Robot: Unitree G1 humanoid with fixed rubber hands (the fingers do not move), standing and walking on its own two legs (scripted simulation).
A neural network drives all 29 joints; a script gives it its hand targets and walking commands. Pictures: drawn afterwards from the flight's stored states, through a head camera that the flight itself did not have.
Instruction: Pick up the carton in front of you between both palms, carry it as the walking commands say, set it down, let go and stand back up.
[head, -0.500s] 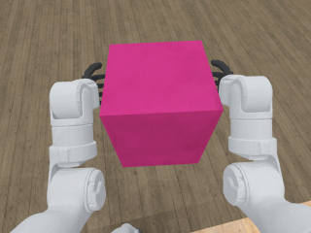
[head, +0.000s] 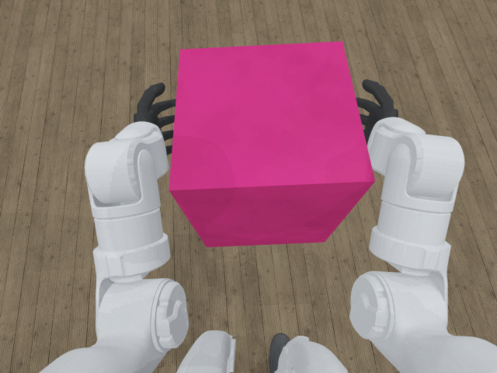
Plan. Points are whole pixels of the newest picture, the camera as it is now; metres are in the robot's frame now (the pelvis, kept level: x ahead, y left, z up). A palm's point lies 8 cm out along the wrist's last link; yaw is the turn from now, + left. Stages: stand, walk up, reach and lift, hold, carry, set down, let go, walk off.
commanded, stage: carry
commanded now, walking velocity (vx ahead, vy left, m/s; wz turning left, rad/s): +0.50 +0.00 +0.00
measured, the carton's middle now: (263, 160) +0.41 +0.02 +0.06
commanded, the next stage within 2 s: none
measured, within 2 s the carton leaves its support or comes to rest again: neither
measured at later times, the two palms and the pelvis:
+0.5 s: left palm out of the picture +0.72 +0.18 +0.21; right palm out of the picture +0.71 -0.12 +0.20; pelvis +0.32 +0.04 +0.05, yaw +6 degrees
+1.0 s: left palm out of the picture +0.93 +0.39 +0.26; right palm out of the picture +1.06 +0.12 +0.26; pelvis +0.64 +0.09 +0.07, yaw +24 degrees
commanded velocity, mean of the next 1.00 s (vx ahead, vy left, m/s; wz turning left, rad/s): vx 0.50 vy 0.00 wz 0.48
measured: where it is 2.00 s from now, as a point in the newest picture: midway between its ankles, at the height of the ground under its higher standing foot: (189, 80)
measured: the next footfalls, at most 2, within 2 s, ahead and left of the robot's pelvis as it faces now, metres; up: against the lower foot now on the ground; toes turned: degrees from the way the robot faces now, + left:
left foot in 0.24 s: +0.35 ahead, +0.12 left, +0.04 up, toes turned +6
right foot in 0.60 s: +0.56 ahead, -0.06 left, +0.07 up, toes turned +7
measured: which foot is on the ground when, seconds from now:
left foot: up 0.00-0.22, down 0.24-0.60, up 0.62-0.98, down 1.00-1.00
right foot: down 0.00-0.26, up 0.28-0.58, down 0.60-1.00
